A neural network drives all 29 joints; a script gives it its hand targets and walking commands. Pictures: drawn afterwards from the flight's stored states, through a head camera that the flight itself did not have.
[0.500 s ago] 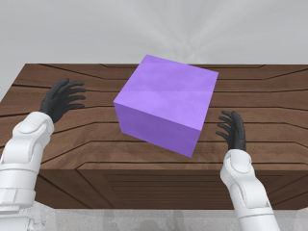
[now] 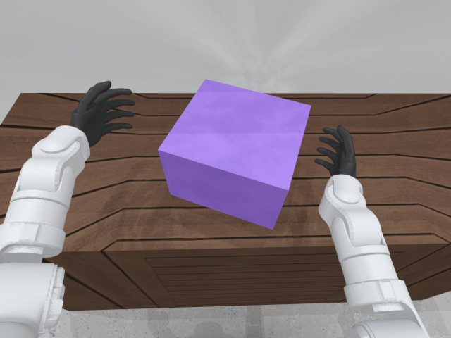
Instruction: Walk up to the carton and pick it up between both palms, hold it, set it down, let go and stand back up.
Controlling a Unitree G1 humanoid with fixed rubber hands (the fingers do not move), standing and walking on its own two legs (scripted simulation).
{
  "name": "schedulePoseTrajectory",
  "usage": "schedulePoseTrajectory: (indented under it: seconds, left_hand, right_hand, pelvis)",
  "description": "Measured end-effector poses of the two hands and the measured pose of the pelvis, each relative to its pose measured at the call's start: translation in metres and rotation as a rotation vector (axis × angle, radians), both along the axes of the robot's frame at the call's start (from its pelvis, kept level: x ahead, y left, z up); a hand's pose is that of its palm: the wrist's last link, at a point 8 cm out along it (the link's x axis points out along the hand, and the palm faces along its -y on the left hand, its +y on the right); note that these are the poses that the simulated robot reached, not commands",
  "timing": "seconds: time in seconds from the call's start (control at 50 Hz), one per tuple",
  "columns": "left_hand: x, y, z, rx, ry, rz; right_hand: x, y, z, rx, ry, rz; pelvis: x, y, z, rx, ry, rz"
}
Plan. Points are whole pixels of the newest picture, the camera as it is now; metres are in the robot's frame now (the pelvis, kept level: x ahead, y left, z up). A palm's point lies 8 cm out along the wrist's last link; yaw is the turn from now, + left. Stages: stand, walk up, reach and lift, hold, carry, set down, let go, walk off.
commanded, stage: reach and lift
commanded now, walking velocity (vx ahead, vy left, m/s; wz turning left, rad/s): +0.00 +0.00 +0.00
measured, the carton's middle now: (238, 151) +0.47 -0.01 -0.01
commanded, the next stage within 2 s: none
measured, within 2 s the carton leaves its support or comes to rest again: neither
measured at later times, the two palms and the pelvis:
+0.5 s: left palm (98, 93) +0.45 +0.23 +0.17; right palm (344, 142) +0.39 -0.18 +0.12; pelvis +0.00 +0.00 +0.00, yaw +1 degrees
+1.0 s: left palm (110, 103) +0.47 +0.23 +0.13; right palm (334, 149) +0.40 -0.18 +0.09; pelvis -0.01 +0.01 -0.01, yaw +3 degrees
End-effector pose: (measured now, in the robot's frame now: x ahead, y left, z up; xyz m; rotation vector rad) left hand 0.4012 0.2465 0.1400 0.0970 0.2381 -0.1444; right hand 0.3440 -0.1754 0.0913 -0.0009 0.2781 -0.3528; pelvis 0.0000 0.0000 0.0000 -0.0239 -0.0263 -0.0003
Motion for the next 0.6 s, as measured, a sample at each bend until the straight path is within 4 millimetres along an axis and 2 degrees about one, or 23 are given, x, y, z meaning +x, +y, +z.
schedulePoseTrajectory:
  seconds: [0.1, 0.22, 0.3, 0.4, 0.5, 0.6]
  left_hand:
    - [0.014, -0.005, 0.008, -0.002, -0.009, 0.011]
    - [0.027, -0.013, 0.017, 0.012, -0.02, 0.006]
    - [0.035, -0.014, 0.022, 0.016, -0.022, 0.018]
    - [0.042, -0.016, 0.02, 0.038, 0.0, 0.033]
    - [0.047, -0.015, 0.031, 0.046, -0.038, 0.051]
    - [0.052, -0.013, 0.033, 0.049, -0.018, 0.076]
  right_hand:
    - [0.011, -0.001, 0.011, -0.002, -0.021, -0.004]
    - [0.018, -0.006, 0.009, 0.005, 0.009, -0.022]
    - [0.022, -0.007, 0.017, 0.004, -0.016, -0.02]
    - [0.031, -0.006, 0.022, 0.002, -0.008, -0.009]
    - [0.041, -0.005, 0.033, 0.01, -0.039, -0.006]
    - [0.049, -0.003, 0.032, 0.001, 0.003, -0.004]
  pelvis:
    - [-0.001, 0.0, 0.0, 0.0, -0.001, 0.0]
    - [-0.001, 0.0, 0.0, -0.001, -0.002, 0.0]
    - [-0.002, 0.001, 0.0, -0.002, -0.002, 0.004]
    - [-0.004, 0.001, -0.001, -0.004, 0.0, 0.007]
    - [-0.004, 0.001, -0.001, -0.007, 0.024, 0.016]
    - [-0.005, 0.002, -0.001, -0.01, 0.027, 0.022]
